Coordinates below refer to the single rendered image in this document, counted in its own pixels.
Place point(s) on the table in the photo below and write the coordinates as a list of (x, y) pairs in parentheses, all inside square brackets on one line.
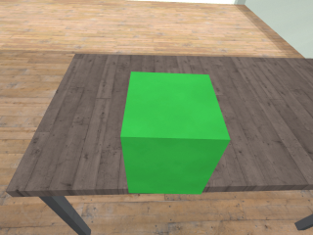
[(266, 104)]

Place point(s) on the carton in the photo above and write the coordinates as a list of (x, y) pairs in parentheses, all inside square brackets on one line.
[(173, 133)]

